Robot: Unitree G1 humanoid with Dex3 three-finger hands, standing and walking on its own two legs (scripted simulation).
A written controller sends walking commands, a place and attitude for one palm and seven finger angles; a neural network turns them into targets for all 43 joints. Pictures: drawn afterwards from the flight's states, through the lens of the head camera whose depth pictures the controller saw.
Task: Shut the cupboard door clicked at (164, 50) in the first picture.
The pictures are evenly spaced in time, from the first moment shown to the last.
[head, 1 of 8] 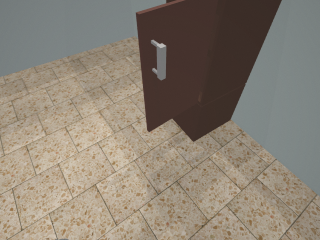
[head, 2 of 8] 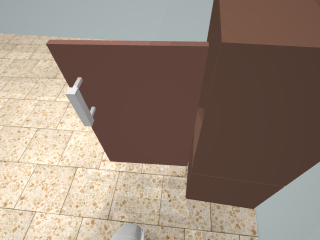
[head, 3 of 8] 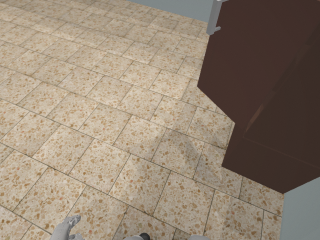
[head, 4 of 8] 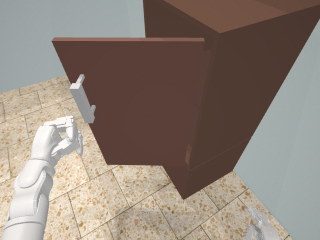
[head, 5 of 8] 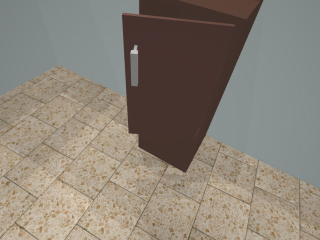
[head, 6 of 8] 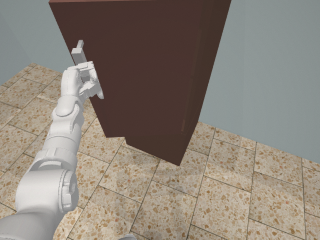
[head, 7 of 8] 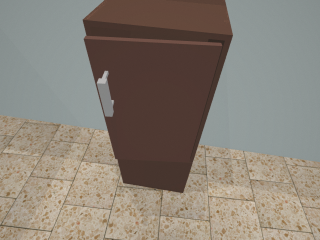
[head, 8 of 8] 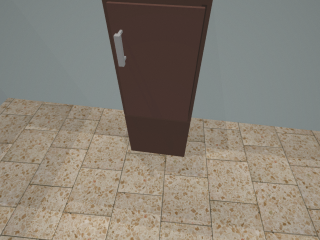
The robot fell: no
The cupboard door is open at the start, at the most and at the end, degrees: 94 94 0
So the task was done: yes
